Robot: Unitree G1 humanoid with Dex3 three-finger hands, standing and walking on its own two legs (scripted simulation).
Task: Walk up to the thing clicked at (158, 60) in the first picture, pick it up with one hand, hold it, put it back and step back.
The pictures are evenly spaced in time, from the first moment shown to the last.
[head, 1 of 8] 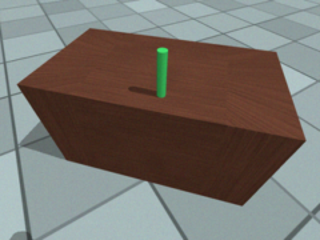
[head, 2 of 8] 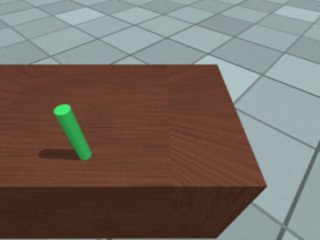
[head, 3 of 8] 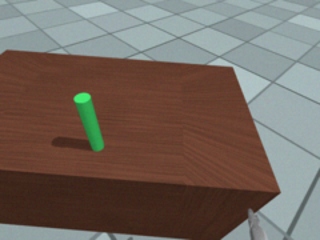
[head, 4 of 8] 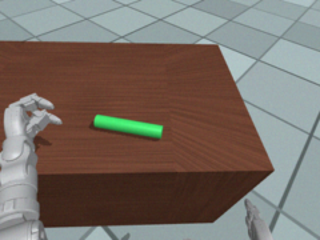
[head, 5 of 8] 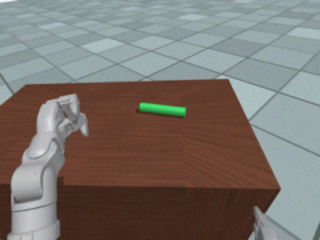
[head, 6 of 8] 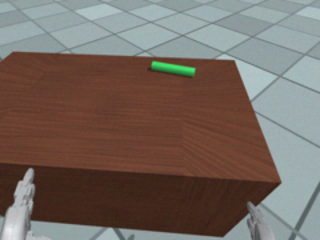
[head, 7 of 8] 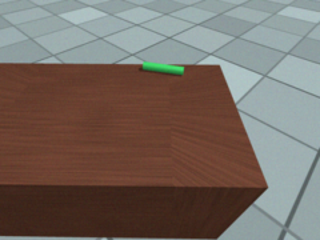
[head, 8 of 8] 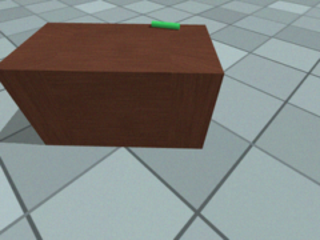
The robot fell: no
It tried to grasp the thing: yes
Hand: left
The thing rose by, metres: 0.00
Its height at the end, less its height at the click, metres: -0.09
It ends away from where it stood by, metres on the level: 0.59
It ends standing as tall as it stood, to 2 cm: no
